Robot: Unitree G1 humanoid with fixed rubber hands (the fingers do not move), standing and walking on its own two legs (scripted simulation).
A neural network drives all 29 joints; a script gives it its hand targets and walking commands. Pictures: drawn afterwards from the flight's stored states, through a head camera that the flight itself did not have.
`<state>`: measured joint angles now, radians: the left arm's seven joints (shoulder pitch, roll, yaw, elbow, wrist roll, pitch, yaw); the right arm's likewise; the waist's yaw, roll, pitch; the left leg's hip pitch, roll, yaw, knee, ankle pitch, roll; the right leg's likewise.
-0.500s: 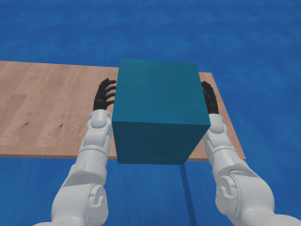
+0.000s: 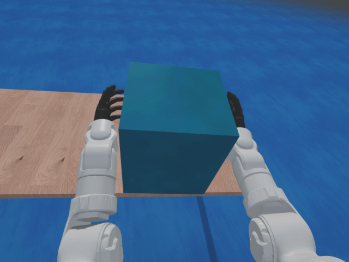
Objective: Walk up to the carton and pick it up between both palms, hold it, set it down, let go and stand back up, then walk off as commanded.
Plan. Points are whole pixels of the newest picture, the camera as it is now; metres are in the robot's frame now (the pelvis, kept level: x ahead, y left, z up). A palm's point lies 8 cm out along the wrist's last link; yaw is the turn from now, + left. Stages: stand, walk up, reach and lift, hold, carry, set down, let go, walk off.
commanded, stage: reach and lift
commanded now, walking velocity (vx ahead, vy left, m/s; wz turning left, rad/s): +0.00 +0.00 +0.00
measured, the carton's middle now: (169, 133) +0.38 +0.01 +0.12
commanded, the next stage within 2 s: hold in 1.22 s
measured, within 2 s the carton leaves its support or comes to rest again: neither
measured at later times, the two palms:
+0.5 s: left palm (102, 111) +0.35 +0.16 +0.20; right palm (242, 124) +0.35 -0.14 +0.19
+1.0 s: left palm (99, 104) +0.36 +0.16 +0.21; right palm (244, 111) +0.36 -0.14 +0.22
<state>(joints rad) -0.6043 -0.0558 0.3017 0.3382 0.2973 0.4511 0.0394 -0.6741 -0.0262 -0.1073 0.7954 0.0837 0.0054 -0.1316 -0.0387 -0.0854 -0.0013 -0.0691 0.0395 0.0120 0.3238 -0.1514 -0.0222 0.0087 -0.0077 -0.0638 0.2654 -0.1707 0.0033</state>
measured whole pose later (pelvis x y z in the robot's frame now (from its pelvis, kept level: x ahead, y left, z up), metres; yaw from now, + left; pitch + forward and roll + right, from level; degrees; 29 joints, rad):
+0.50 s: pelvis -0.02 +0.01 +0.00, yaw +0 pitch -8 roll -1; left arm -0.68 -0.04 0.32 0.25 0.31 0.66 0.00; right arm -0.71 -0.04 -0.09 0.65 0.14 0.22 -0.17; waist -0.07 -0.06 0.02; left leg -0.06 0.03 0.02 0.34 -0.14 0.00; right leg 0.01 -0.02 -0.05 0.29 -0.16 0.02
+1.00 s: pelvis -0.02 +0.01 +0.00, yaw +1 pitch -7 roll -1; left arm -0.73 0.00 0.30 0.31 0.27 0.70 0.02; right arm -0.80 -0.07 -0.07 0.70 0.20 0.30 -0.18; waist -0.09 -0.06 -0.04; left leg -0.10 0.02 0.00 0.37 -0.15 0.00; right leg -0.02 -0.02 -0.07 0.30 -0.16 0.02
